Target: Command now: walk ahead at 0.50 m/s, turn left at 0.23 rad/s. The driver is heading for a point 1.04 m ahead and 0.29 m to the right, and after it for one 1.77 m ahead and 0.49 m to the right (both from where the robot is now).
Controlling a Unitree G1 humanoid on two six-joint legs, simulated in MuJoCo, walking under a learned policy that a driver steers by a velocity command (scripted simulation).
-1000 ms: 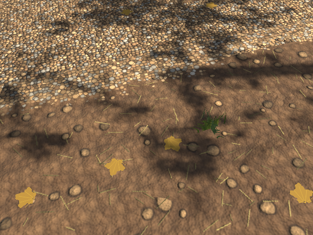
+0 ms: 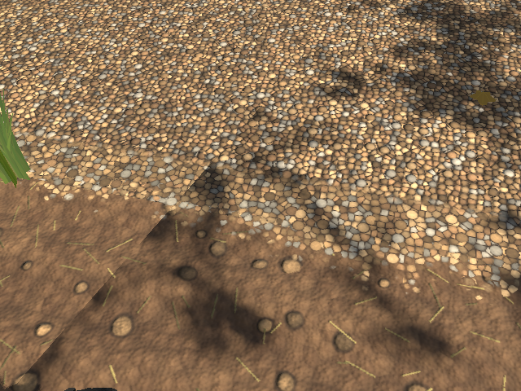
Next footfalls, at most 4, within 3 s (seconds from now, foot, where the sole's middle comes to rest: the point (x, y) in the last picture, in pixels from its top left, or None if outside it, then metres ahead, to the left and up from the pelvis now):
0.40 left None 0.37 0.16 -0.76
0.96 right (307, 324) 0.66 -0.09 -0.76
1.44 left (266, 227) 0.98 0.01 -0.76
1.92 right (380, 209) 1.04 -0.36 -0.76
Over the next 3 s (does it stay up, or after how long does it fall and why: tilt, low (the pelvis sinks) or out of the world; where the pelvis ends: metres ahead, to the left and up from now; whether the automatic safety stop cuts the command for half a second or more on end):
stays up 1.06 -0.25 0.01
